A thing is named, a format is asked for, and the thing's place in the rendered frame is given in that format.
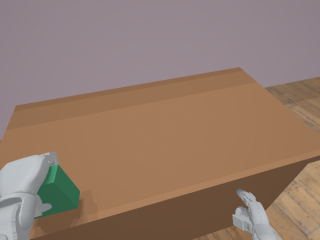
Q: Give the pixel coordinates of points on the robot left hand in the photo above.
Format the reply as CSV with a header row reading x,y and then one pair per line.
x,y
26,175

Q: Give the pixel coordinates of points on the table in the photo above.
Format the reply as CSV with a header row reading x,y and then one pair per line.
x,y
163,160

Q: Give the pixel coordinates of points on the robot right forearm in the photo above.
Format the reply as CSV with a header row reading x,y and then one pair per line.
x,y
262,231

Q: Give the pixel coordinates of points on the robot left forearm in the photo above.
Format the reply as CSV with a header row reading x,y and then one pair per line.
x,y
17,211

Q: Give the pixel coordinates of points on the sponge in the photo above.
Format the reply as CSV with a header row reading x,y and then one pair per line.
x,y
59,191

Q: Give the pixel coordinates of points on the robot right hand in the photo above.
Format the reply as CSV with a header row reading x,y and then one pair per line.
x,y
244,218

